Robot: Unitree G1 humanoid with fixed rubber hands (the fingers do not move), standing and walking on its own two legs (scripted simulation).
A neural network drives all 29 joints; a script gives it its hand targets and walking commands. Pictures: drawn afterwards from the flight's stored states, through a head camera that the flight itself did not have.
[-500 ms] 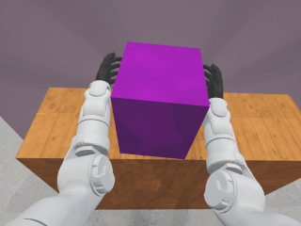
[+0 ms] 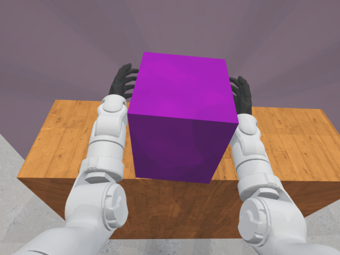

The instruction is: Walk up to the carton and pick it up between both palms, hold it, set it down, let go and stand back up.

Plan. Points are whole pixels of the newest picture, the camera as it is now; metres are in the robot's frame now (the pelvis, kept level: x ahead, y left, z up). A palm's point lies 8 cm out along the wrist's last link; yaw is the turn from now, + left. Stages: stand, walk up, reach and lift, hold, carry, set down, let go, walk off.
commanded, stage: reach and lift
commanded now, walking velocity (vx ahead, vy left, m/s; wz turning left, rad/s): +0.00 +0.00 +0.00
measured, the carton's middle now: (178, 121) +0.41 -0.03 +0.08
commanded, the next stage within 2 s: none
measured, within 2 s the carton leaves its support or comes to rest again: leaves its support in 0.20 s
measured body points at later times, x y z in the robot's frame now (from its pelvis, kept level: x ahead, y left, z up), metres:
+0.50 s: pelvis -0.03 +0.00 +0.00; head -0.06 +0.03 +0.45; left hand +0.41 +0.13 +0.18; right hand +0.37 -0.17 +0.18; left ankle -0.01 +0.11 -0.75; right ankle -0.02 -0.11 -0.75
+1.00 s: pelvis -0.04 +0.00 +0.00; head -0.08 +0.03 +0.45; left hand +0.40 +0.13 +0.21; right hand +0.37 -0.17 +0.21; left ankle -0.01 +0.11 -0.75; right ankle -0.02 -0.11 -0.75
